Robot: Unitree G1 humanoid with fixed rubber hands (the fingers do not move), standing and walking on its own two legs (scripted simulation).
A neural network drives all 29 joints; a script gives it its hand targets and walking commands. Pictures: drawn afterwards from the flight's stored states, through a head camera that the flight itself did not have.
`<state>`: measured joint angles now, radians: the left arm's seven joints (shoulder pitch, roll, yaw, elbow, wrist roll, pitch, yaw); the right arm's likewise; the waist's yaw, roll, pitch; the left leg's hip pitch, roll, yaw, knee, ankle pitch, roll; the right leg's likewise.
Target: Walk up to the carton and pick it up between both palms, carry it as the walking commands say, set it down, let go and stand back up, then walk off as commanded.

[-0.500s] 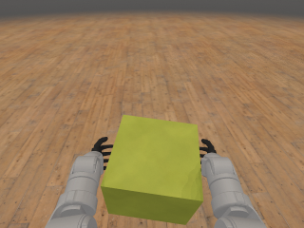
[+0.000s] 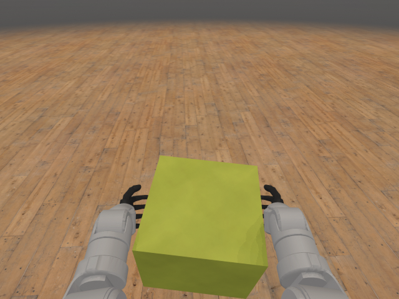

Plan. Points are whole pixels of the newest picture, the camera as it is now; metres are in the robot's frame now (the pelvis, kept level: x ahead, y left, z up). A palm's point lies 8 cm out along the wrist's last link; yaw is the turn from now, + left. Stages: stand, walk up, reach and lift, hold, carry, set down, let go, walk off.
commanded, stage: hold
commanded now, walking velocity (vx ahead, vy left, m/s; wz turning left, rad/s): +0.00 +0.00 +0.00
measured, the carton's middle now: (201, 224) +0.34 +0.00 +0.00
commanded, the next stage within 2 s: carry in 0.92 s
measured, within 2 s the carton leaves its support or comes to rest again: neither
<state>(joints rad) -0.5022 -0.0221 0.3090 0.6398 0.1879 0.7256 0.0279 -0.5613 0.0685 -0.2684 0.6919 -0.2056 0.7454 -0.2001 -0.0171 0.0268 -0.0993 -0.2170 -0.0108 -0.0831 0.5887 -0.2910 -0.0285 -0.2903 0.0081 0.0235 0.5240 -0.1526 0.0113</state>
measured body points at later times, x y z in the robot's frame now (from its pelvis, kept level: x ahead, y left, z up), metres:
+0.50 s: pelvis +0.00 +0.00 +0.00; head -0.08 -0.01 +0.44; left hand +0.33 +0.17 +0.06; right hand +0.33 -0.16 +0.06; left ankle +0.02 +0.13 -0.73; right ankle +0.09 -0.12 -0.73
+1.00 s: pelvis +0.00 +0.00 +0.00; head -0.07 +0.00 +0.44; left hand +0.33 +0.17 +0.06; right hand +0.33 -0.16 +0.06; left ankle +0.02 +0.13 -0.73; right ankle +0.09 -0.12 -0.73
